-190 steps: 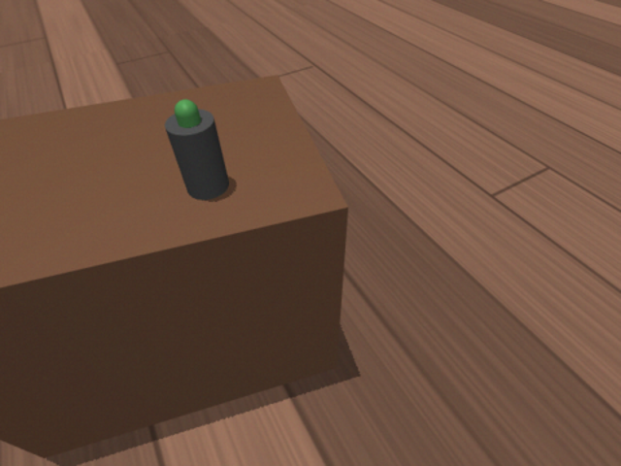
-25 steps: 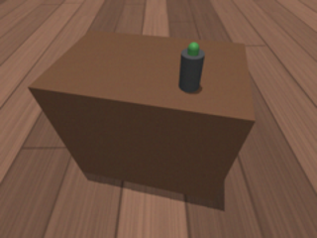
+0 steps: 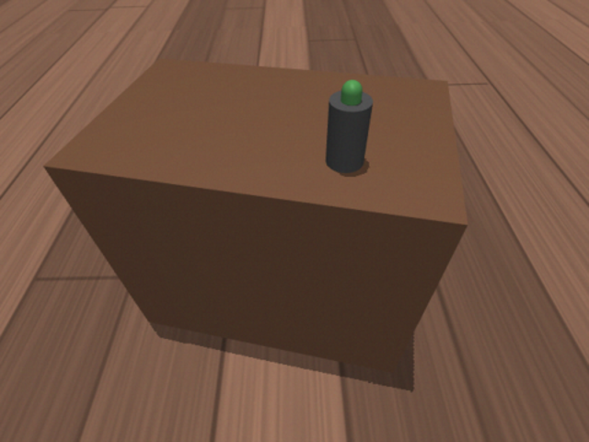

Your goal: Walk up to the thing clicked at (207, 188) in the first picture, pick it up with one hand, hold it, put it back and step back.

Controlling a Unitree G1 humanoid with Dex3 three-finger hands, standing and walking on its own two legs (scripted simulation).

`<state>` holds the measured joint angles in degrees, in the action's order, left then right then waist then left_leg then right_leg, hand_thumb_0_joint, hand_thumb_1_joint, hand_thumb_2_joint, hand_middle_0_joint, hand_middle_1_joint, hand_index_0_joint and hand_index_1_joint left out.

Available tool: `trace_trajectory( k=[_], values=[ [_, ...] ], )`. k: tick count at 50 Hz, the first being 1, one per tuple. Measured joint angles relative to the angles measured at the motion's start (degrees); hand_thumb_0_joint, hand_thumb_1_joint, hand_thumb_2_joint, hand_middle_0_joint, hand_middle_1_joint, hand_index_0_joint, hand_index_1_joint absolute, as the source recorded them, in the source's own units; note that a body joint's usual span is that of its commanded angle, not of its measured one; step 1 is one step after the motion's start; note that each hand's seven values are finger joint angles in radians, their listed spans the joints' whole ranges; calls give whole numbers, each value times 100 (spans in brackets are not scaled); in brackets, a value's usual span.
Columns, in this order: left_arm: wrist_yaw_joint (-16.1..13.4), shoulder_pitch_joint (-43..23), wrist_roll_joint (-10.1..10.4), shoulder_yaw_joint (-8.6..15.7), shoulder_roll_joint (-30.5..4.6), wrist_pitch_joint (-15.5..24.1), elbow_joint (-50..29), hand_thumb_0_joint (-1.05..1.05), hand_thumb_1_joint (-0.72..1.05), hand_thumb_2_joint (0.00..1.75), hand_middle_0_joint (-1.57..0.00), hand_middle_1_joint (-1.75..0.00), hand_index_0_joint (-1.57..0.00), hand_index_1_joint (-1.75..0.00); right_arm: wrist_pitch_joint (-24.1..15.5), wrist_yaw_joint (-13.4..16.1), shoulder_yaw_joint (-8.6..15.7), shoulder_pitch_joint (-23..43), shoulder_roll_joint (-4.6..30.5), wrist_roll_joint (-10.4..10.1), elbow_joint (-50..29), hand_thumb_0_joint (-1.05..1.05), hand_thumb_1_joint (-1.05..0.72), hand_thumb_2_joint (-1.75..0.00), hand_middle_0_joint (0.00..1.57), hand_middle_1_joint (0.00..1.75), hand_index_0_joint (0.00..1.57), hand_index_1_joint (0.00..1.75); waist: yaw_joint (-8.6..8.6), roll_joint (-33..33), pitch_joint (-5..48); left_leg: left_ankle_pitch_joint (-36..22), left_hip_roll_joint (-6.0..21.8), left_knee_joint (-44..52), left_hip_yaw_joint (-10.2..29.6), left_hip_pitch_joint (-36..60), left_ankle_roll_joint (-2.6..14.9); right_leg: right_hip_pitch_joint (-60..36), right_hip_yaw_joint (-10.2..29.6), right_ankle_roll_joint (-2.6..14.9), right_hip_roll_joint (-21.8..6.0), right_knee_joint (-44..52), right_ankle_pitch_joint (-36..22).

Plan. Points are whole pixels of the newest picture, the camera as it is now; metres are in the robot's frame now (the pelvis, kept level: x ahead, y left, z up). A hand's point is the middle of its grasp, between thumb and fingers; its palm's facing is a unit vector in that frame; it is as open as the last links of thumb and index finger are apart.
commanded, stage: stand
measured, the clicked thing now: (348, 124) +0.70 -0.09 +0.06
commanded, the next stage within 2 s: none
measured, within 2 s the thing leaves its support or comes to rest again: neither
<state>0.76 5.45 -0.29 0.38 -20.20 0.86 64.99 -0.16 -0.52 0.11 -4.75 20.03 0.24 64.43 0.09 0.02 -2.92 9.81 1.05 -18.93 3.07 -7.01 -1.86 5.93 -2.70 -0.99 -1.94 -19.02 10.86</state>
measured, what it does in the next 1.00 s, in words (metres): stands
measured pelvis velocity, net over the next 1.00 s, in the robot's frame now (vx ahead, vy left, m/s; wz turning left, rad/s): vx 0.01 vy -0.01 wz -0.02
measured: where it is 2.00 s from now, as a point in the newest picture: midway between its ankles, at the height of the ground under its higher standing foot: outside the picture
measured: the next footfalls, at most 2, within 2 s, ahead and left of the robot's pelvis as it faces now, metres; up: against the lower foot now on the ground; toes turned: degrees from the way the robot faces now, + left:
none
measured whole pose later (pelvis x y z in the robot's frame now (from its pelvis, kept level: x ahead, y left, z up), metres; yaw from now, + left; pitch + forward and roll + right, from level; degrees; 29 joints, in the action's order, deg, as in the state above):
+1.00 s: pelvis +0.01 -0.01 +0.00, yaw -1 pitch -2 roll +0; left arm 0.8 6.8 -0.2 0.0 -20.4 0.6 64.4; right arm 0.0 -0.4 -0.4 -6.7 20.3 0.3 64.7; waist 0.0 0.2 -3.1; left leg 10.3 2.1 -18.3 2.2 -6.4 -2.6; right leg 6.2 -1.9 -0.2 -0.9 -19.4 11.5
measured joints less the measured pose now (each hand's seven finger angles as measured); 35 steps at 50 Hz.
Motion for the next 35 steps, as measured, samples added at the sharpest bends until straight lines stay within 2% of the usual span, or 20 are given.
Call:
trace_trajectory(
  k=[35],
  values=[
    [0,97,11,-50,-24,-7,-78,1,90,90,-20,-30,-20,-30,20,-12,-28,-163,12,8,32,1,-90,-90,20,30,20,30,-28,13,32,7,103,56,-55,40,-76,32,54,80,100,-26,21]
  ],
)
